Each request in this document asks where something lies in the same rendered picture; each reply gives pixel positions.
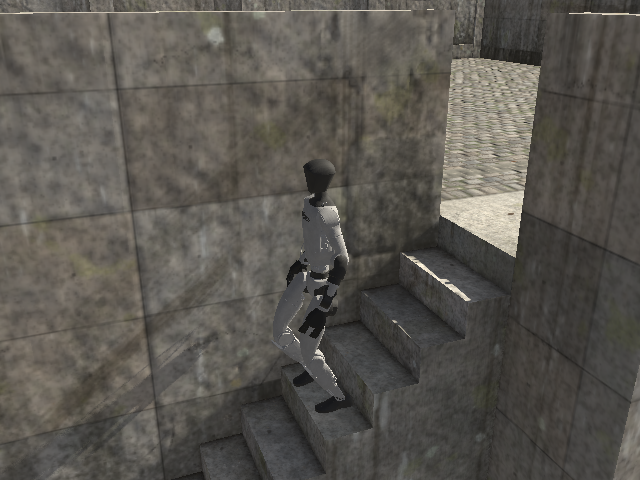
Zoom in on right robot forearm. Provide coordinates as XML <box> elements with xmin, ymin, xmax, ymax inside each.
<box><xmin>299</xmin><ymin>251</ymin><xmax>310</xmax><ymax>265</ymax></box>

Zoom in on right robot hand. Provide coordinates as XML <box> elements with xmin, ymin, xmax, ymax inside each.
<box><xmin>286</xmin><ymin>260</ymin><xmax>308</xmax><ymax>287</ymax></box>

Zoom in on left robot forearm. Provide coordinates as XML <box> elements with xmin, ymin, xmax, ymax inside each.
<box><xmin>316</xmin><ymin>255</ymin><xmax>347</xmax><ymax>312</ymax></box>

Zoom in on left robot foot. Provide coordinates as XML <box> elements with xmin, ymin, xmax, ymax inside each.
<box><xmin>315</xmin><ymin>393</ymin><xmax>354</xmax><ymax>413</ymax></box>

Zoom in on left robot upper arm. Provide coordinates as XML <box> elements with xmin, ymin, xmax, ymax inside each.
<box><xmin>318</xmin><ymin>208</ymin><xmax>349</xmax><ymax>267</ymax></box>

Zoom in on robot right thigh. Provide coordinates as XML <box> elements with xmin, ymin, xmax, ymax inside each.
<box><xmin>273</xmin><ymin>272</ymin><xmax>309</xmax><ymax>346</ymax></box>

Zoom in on left robot hand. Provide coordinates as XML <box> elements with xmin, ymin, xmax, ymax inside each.
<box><xmin>298</xmin><ymin>308</ymin><xmax>327</xmax><ymax>339</ymax></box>

